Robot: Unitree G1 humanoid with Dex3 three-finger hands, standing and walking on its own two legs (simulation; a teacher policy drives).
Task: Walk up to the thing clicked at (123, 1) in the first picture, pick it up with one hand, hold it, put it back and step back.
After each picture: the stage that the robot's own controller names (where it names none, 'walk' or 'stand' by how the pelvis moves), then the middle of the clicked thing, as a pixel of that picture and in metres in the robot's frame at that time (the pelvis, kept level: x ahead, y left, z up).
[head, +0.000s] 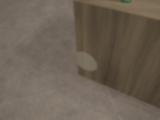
stand; out of the picture +0.95 -0.26 +0.14
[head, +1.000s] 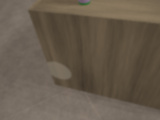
walk; out of the picture +0.89 +0.05 +0.17
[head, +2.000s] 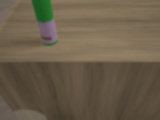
stand; (45, 17) +0.60 +0.19 +0.15
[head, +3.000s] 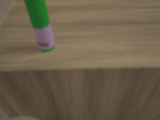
stand; (40, 23) +0.55 +0.21 +0.15
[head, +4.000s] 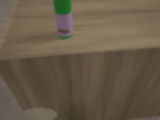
walk; (63, 10) +0.62 +0.09 +0.16
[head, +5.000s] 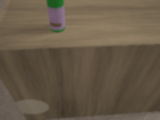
walk; (55, 3) +0.66 +0.11 +0.15
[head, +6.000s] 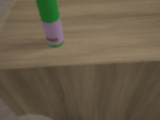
stand; (50, 17) +0.55 +0.14 +0.16
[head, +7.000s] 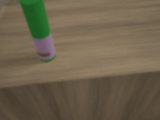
walk; (40, 32) +0.50 +0.17 +0.14
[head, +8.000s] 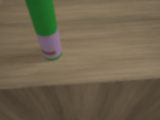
stand; (46, 28) +0.46 +0.13 +0.15
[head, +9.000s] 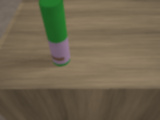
walk; (57, 35) +0.47 +0.12 +0.14
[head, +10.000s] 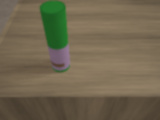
stand; (57, 41) +0.44 +0.11 +0.14
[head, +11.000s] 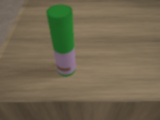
stand; (63, 45) +0.42 +0.09 +0.14
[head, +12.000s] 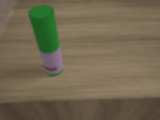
stand; (48, 45) +0.43 +0.14 +0.14
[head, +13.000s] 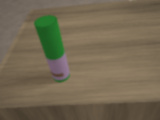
rise first; (54, 52) +0.42 +0.14 +0.14
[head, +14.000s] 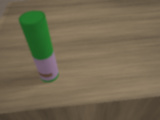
go down; (42, 51) +0.42 +0.13 +0.14
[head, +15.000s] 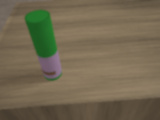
go down; (46, 49) +0.43 +0.13 +0.15
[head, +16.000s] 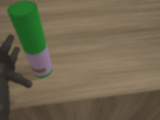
close in; (34, 45) +0.42 +0.15 +0.15
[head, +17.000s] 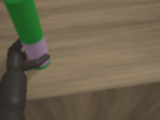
close; (31, 36) +0.44 +0.15 +0.17
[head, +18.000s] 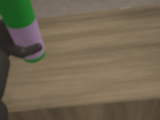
lift; (20, 18) +0.33 +0.15 +0.35
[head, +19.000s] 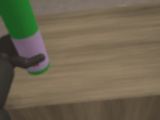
lift; (24, 30) +0.33 +0.15 +0.31
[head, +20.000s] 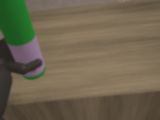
hold; (20, 36) +0.33 +0.16 +0.29
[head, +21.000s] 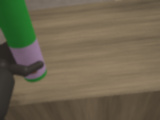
hold; (22, 39) +0.34 +0.16 +0.27
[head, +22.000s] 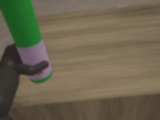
crouch; (28, 40) +0.34 +0.15 +0.28
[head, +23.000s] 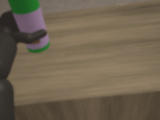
crouch; (25, 6) +0.38 +0.14 +0.35
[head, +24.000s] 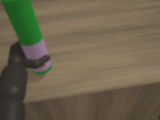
lower; (31, 38) +0.44 +0.15 +0.18
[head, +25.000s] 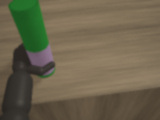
lower; (36, 43) +0.41 +0.14 +0.17
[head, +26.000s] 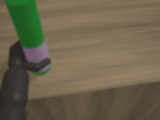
lower; (32, 40) +0.43 +0.14 +0.17
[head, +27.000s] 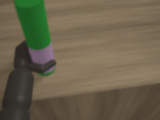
lower; (39, 41) +0.42 +0.13 +0.17
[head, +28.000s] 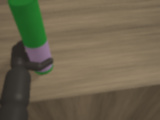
loosen; (35, 40) +0.43 +0.14 +0.17
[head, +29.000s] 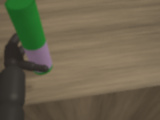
withdraw; (33, 41) +0.42 +0.14 +0.17
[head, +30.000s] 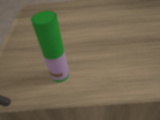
sink last; (53, 51) +0.40 +0.13 +0.16
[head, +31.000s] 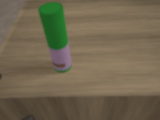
stand; (57, 42) +0.44 +0.13 +0.15
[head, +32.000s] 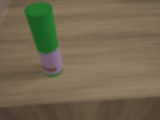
stand; (47, 45) +0.42 +0.13 +0.15
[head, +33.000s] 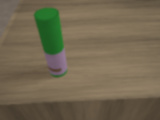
stand; (53, 47) +0.43 +0.13 +0.14
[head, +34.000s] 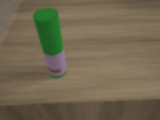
stand; (53, 47) +0.43 +0.12 +0.14
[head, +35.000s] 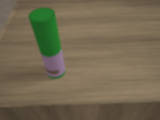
stand; (50, 48) +0.42 +0.13 +0.14
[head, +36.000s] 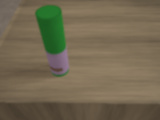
stand; (55, 46) +0.42 +0.12 +0.14
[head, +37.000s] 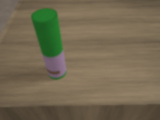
stand; (52, 49) +0.41 +0.13 +0.14
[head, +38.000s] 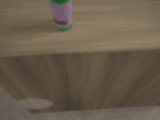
walk; out of the picture +0.56 +0.09 +0.16
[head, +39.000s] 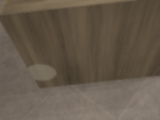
walk; out of the picture +0.90 +0.21 +0.16
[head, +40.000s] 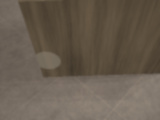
stand; out of the picture +1.07 +0.12 +0.15
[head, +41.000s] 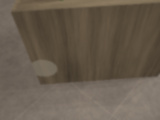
stand; out of the picture +1.03 +0.15 +0.14
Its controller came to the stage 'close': yes
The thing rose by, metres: 0.21
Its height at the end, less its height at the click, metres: +0.00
